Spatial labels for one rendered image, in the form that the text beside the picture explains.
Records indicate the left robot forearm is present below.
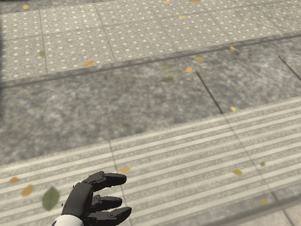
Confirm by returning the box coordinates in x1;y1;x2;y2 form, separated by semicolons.
51;215;84;226

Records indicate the left robot hand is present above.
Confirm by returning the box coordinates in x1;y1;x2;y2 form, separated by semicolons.
61;170;132;226

